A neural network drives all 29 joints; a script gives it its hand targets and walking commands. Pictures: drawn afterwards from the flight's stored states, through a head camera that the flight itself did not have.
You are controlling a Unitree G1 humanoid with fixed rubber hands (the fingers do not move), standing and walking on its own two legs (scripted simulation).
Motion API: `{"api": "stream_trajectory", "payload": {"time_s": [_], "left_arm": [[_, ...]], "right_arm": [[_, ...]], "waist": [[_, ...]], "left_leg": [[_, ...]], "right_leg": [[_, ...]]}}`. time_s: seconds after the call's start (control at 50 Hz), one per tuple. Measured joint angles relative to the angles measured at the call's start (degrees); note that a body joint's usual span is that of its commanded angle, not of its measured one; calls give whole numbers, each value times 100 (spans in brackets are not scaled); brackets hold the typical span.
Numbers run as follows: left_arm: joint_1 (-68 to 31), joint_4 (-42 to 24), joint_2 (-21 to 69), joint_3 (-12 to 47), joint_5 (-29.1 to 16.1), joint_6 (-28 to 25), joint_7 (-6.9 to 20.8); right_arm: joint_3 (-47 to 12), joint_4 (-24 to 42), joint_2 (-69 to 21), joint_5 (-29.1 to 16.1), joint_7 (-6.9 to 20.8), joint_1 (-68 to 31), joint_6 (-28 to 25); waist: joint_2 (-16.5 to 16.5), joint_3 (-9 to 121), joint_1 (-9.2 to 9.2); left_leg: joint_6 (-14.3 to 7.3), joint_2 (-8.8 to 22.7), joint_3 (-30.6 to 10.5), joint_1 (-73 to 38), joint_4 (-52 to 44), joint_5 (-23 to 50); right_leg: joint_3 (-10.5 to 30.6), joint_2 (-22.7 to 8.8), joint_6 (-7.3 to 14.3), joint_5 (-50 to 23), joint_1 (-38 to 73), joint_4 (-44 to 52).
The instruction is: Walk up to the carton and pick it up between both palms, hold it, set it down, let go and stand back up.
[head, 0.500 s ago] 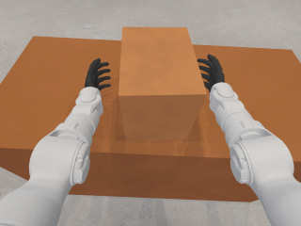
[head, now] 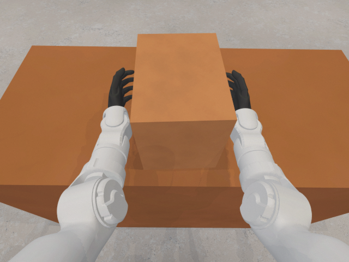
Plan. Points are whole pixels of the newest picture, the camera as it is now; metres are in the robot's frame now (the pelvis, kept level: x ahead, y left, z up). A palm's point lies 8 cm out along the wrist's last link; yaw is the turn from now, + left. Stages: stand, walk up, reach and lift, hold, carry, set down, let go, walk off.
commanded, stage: reach and lift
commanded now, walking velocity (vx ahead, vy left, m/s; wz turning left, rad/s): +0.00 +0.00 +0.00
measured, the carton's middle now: (178, 104) +0.49 +0.02 +0.04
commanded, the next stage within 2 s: none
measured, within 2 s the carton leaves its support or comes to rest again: leaves its support in 1.66 s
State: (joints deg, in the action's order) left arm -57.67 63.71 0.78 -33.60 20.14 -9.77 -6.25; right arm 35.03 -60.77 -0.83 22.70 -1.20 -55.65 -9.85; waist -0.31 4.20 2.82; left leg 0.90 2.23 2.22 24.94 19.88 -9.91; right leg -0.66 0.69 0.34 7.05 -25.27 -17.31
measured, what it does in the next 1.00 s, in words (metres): stands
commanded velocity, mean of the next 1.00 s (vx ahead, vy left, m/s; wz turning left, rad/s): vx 0.00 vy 0.00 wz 0.00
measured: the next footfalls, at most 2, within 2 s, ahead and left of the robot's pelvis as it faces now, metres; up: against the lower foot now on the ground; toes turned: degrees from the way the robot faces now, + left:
none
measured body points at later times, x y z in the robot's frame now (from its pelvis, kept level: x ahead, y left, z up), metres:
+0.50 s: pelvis +0.01 +0.00 +0.00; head +0.10 +0.01 +0.44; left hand +0.45 +0.17 +0.07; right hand +0.47 -0.12 +0.08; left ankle -0.02 +0.12 -0.74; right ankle +0.00 -0.11 -0.74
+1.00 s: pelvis +0.01 +0.00 +0.00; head +0.09 +0.02 +0.44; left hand +0.45 +0.17 +0.07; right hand +0.47 -0.11 +0.08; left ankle -0.02 +0.12 -0.74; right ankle +0.00 -0.11 -0.74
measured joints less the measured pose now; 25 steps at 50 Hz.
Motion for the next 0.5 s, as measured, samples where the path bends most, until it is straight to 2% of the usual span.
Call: {"api": "stream_trajectory", "payload": {"time_s": [0.08,0.16,0.32,0.5], "left_arm": [[295,-394,241,-175,256,161,48],[460,-699,359,-181,344,311,114],[593,-1218,452,-21,374,634,190],[681,-1443,545,-51,355,787,270]], "right_arm": [[237,258,-186,298,80,263,-73],[259,379,-247,394,103,399,-99],[77,528,-264,162,89,497,-85],[-64,715,-270,61,76,554,-1]], "waist": [[1,-59,64],[-44,-152,82],[-131,-350,82],[-131,-428,55]], "left_leg": [[-13,6,91,-311,-90,-55],[-9,35,170,-514,-88,-121],[5,95,290,-664,-33,-169],[-24,40,318,-706,-133,-84]], "right_leg": [[38,-3,-14,58,278,57],[22,6,-5,125,477,52],[-62,23,36,196,639,-3],[-135,-51,21,222,636,-62]]}}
